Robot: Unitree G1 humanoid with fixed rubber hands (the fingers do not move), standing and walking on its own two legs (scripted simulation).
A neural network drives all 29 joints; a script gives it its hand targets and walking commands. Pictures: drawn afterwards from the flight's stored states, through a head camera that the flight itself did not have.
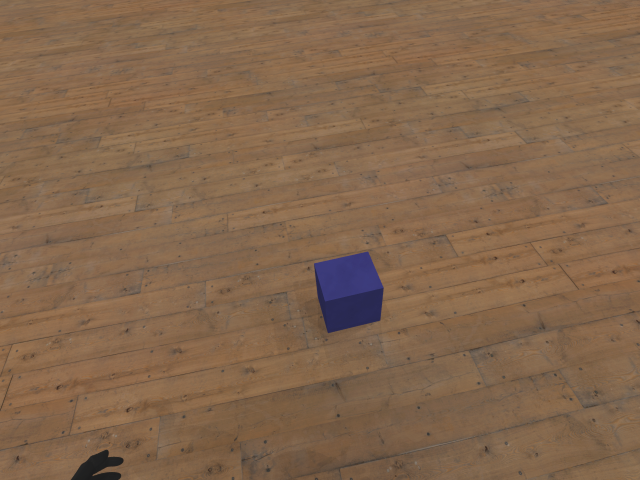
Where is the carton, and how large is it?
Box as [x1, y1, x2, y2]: [314, 252, 383, 332]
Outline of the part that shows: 368,252 314,263 318,298 328,332 379,320 383,287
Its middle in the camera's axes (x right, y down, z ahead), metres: +0.10 +0.18 +1.34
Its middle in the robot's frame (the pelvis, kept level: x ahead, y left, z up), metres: +0.83 -0.06 -0.65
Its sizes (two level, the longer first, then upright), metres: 0.191 0.158 0.198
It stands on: the floor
